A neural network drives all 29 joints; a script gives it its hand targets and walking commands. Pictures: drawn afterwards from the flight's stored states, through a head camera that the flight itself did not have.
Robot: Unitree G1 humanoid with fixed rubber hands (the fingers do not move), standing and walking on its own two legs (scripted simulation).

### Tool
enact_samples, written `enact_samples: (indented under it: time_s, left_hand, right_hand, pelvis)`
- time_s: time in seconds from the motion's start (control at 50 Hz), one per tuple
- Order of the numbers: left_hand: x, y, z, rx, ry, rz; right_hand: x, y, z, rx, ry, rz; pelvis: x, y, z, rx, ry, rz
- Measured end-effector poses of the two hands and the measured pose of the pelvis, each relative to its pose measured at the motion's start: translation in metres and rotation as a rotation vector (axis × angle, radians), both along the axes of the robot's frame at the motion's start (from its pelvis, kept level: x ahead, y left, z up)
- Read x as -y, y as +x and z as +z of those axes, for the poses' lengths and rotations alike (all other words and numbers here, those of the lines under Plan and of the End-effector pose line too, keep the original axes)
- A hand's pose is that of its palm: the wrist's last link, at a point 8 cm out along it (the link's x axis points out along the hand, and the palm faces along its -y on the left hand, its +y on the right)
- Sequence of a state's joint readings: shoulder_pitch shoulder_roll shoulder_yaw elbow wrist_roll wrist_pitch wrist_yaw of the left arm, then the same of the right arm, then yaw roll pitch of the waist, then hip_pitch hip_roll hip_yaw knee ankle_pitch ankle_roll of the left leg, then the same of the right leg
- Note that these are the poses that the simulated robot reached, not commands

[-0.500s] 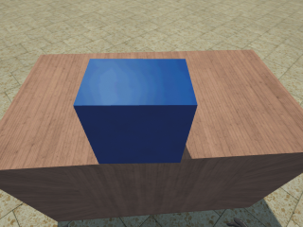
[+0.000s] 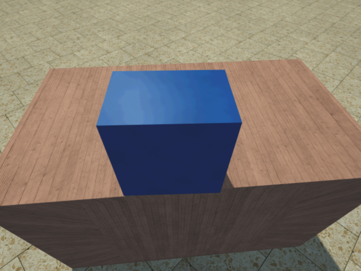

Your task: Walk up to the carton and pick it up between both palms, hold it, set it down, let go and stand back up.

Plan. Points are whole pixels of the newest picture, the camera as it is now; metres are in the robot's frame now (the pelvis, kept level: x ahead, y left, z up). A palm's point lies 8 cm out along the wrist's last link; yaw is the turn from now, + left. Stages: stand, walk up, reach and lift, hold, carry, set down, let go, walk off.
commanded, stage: walk up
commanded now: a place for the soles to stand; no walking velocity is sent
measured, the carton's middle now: (170, 137) +0.41 +0.02 +0.08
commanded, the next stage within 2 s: reach and lift in 1.16 s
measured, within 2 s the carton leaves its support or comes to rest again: neither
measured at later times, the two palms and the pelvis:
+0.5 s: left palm out of the picture +0.10 +0.28 -0.10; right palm out of the picture +0.06 -0.25 -0.11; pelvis +0.00 +0.02 +0.00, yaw -1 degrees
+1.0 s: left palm out of the picture +0.09 +0.29 -0.10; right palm out of the picture +0.07 -0.23 -0.10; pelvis +0.00 +0.03 +0.00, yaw -1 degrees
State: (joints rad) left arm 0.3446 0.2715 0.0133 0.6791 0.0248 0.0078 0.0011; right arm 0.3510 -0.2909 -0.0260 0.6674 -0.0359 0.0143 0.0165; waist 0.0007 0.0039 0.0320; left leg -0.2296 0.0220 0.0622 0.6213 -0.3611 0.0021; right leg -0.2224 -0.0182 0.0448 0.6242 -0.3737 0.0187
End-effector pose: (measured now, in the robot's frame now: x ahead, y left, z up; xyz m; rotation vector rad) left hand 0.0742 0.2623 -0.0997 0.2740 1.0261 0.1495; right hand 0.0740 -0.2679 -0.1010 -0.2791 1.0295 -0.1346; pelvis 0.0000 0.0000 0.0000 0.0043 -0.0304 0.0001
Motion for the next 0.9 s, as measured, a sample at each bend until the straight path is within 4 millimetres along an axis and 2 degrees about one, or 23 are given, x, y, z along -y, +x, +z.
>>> enact_samples:
  time_s: [0.1, 0.2, 0.26, 0.4, 0.52, 0.58, 0.68, 0.76, 0.9]
  left_hand:
    - [-0.016, 0.002, -0.002, -0.015, 0.014, -0.002]
    - [-0.01, 0.014, 0.001, 0.016, 0.005, -0.026]
    - [-0.009, 0.018, 0.002, 0.03, 0.002, -0.037]
    - [-0.023, 0.018, 0.0, 0.021, 0.016, -0.025]
    - [-0.01, 0.026, 0.005, 0.055, 0.009, -0.043]
    - [-0.009, 0.021, 0.007, 0.054, 0.005, -0.048]
    - [-0.026, 0.008, 0.003, -0.002, 0.014, -0.033]
    - [-0.032, 0.011, 0.001, 0.005, 0.01, -0.015]
    - [-0.026, 0.016, 0.004, 0.031, -0.003, -0.032]
  right_hand:
    - [-0.013, -0.006, -0.001, -0.005, 0.014, -0.02]
    - [-0.015, -0.014, -0.005, -0.042, 0.019, -0.04]
    - [-0.016, -0.013, -0.007, -0.05, 0.019, -0.032]
    - [-0.023, -0.006, -0.006, -0.011, 0.023, -0.031]
    - [-0.016, -0.012, -0.007, -0.033, 0.022, -0.047]
    - [-0.017, -0.01, -0.008, -0.046, 0.016, -0.031]
    - [-0.031, -0.005, -0.006, -0.017, 0.03, -0.022]
    - [-0.035, -0.009, -0.005, -0.025, 0.031, -0.041]
    - [-0.034, -0.007, -0.003, -0.037, 0.026, -0.035]
  pelvis:
    - [-0.01, 0.001, -0.001, 0.005, 0.007, -0.015]
    - [-0.012, 0.001, 0.0, 0.003, -0.012, -0.02]
    - [-0.014, 0.001, -0.001, -0.003, -0.015, -0.013]
    - [-0.021, 0.002, -0.003, 0.01, 0.007, -0.023]
    - [-0.017, 0.003, -0.002, 0.012, -0.01, -0.019]
    - [-0.019, 0.002, -0.001, 0.006, -0.013, -0.024]
    - [-0.027, 0.002, 0.0, 0.015, 0.0, -0.02]
    - [-0.03, 0.005, 0.0, 0.014, 0.006, -0.021]
    - [-0.031, 0.006, 0.002, 0.008, -0.009, -0.009]
